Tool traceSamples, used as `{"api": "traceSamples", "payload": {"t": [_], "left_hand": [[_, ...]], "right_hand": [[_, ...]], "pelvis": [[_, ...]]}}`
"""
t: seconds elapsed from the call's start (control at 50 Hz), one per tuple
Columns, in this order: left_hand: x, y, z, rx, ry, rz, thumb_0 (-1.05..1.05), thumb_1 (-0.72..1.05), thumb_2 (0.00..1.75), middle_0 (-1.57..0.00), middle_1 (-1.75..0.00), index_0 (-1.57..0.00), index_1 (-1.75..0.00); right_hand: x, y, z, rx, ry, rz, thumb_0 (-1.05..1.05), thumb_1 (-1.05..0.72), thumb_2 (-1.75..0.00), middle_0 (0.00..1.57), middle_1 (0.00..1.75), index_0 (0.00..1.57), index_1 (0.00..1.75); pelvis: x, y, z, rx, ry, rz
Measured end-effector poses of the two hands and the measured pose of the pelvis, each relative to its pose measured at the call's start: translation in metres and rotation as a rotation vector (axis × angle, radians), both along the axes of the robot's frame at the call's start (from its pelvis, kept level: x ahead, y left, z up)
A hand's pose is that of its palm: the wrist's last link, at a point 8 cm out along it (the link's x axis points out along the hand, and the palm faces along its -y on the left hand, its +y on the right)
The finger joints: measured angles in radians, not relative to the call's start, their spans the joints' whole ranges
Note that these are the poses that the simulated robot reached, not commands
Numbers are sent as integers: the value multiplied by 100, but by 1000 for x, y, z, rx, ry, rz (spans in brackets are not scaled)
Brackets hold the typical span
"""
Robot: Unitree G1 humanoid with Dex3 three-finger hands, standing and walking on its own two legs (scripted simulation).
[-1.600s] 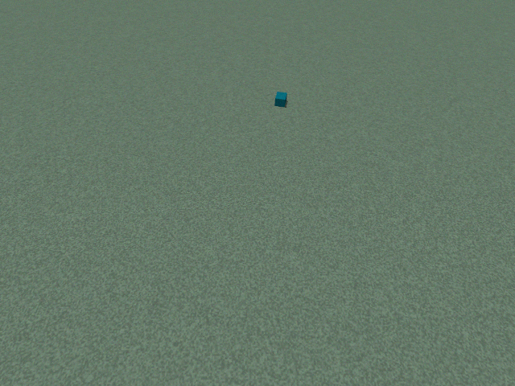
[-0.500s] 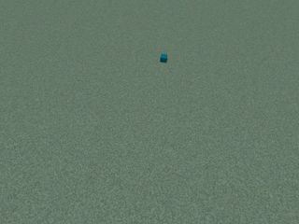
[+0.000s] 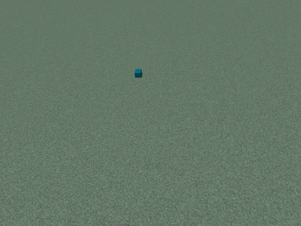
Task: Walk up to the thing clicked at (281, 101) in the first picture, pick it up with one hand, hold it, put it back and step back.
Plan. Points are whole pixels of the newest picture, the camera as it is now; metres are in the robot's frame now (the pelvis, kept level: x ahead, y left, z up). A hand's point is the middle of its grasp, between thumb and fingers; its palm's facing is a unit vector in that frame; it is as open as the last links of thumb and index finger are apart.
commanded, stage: walk up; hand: left
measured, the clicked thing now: (138, 73) +1.81 +0.19 -0.74
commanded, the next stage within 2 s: none
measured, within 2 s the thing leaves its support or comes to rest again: neither
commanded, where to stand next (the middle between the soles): +1.38 +0.02 m, yaw -9 degrees
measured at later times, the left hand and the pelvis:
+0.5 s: hand (75, 157) +0.39 +0.30 -0.13, palm faces -0.18 -0.92 -0.36, open 7.4 cm; pelvis +0.26 +0.04 +0.01, yaw -6 degrees
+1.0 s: hand (93, 114) +0.59 +0.28 -0.12, palm faces -0.11 -0.91 -0.40, open 7.4 cm; pelvis +0.52 +0.00 +0.01, yaw -6 degrees
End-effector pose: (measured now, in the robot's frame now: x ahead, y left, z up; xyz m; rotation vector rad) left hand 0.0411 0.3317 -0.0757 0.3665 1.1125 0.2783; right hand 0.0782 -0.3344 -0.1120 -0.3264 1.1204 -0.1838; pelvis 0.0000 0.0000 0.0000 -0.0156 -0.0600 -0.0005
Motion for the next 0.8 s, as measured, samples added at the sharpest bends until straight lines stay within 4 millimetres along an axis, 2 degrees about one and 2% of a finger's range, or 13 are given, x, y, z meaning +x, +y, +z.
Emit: {"api": "traceSamples", "payload": {"t": [0.06, 0.12, 0.22, 0.3, 0.34, 0.42, 0.5, 0.58, 0.66, 0.72, 0.8], "left_hand": [[14, -10, -1, -30, 39, -8, 0, 91, 90, -20, -30, -20, -30], [36, -12, -7, -53, 64, -21, 0, 90, 90, -20, -30, -21, -30], [92, 0, -24, -73, 84, -47, 0, 90, 90, -20, -30, -21, -30], [155, 22, -44, -72, 90, -77, 0, 90, 90, -20, -30, -21, -30], [190, 27, -48, -63, 97, -98, 1, 90, 90, -20, -30, -20, -30], [268, 25, -36, -64, 54, -175, 1, 91, 90, -20, -30, -20, -30], [344, 17, -18, -67, -2, -239, 1, 91, 90, -20, -30, -20, -30], [415, 3, -4, -55, -43, -289, 0, 91, 90, -20, -30, -20, -30], [480, -13, -1, -21, -77, -307, 0, 91, 90, -20, -30, -20, -30], [518, -25, -4, 8, -124, -288, 0, 91, 90, -20, -30, -20, -30], [536, -37, 3, -3, -129, -251, 0, 91, 90, -20, -30, -20, -30]], "right_hand": [[35, 8, 12, 28, -44, 18, 1, -91, -90, 20, 30, 20, 30], [66, 14, 21, 34, -52, 29, 1, -91, -90, 20, 30, 20, 30], [121, 22, 29, -2, -47, 25, 1, -91, -90, 20, 30, 20, 30], [169, 30, 26, -53, -76, 2, 1, -91, -90, 20, 30, 20, 30], [185, 36, 27, -64, -104, -24, 1, -91, -90, 20, 30, 20, 30], [196, 46, 35, -48, -94, -92, 0, -91, -90, 20, 30, 20, 30], [200, 48, 34, -34, -28, -135, 0, -91, -90, 20, 30, 20, 30], [210, 40, 22, -11, 42, -170, 0, -90, -90, 20, 30, 20, 30], [236, 24, 0, 16, 87, -205, 1, -90, -90, 20, 30, 20, 30], [270, 11, -21, 24, 116, -201, 1, -91, -90, 20, 30, 20, 30], [335, 8, -21, 42, 96, -159, 1, -91, -90, 20, 30, 20, 30]], "pelvis": [[26, -1, 8, -1, 5, -19], [54, 0, 11, -3, 16, -35], [111, 11, 5, -19, 28, -48], [164, 30, -11, 0, 36, -55], [184, 36, -12, 15, 33, -67], [223, 38, 0, 27, 30, -91], [264, 37, 8, 37, 30, -109], [307, 31, 8, 41, 27, -121], [358, 14, -4, 50, 24, -126], [392, -1, -17, 28, 20, -122], [428, -6, -8, 18, 14, -119]]}}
